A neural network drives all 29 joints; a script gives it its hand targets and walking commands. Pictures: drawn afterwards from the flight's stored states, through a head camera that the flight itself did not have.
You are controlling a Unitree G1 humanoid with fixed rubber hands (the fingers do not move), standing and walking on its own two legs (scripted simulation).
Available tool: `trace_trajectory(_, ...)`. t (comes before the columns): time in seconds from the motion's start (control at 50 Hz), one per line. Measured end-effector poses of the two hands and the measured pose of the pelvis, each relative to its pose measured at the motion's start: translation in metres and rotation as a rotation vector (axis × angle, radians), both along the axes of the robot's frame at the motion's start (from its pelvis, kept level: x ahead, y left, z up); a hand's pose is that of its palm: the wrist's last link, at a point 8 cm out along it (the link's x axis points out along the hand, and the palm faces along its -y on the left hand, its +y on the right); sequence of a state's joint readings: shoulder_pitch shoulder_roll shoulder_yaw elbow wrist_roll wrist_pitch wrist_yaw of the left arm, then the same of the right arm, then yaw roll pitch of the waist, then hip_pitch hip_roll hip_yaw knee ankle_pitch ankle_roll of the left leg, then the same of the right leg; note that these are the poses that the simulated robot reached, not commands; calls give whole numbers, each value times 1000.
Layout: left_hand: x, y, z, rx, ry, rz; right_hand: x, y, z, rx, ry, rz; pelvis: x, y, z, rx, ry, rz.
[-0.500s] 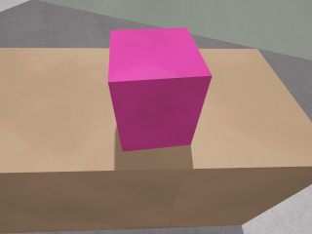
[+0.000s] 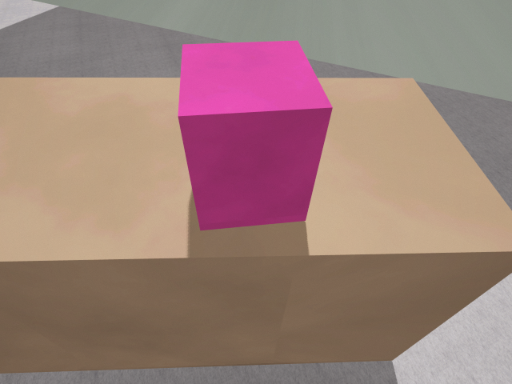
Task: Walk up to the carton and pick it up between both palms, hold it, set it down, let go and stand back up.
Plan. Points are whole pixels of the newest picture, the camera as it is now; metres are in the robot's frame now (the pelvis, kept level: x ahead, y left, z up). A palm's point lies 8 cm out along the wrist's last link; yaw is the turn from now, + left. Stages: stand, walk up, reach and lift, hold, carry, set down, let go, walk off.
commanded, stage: stand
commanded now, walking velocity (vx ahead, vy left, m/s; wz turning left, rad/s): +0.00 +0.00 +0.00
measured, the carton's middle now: (247, 137) +0.51 +0.03 +0.12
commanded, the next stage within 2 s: none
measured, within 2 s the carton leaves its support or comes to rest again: neither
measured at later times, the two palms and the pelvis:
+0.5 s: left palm out of the picture -0.01 +0.21 -0.15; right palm out of the picture -0.02 -0.20 -0.15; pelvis +0.01 +0.01 +0.00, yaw +0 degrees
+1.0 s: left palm out of the picture +0.00 +0.22 -0.15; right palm out of the picture -0.03 -0.19 -0.14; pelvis +0.01 +0.01 +0.00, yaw +0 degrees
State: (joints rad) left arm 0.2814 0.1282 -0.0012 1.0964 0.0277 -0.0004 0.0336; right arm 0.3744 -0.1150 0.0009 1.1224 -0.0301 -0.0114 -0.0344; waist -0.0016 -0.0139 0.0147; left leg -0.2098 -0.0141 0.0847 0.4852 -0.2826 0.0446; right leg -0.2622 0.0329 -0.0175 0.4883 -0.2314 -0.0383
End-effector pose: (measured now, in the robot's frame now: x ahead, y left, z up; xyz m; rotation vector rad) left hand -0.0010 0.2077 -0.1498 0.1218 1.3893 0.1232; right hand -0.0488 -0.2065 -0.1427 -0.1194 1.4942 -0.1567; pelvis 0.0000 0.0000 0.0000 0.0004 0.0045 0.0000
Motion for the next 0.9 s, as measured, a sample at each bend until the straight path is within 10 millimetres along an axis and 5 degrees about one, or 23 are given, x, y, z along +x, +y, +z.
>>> trace_trajectory(0.48, -10, 1, 3, -1, 39, 34, 31, 9, -2, 7, -62, 12, 7, 7, 1, 1, 5, 2)
trace_trajectory(0.9, 8, 8, 1, 0, 7, 38, 24, 10, 1, -6, -30, 7, 13, 10, 2, -4, -17, 3)
